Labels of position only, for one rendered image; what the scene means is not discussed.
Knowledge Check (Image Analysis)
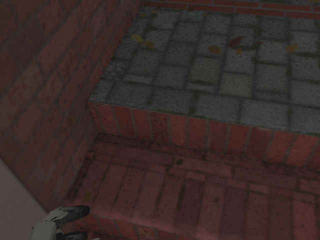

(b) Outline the left robot hand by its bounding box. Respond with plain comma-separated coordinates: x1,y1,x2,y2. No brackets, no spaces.
29,205,101,240

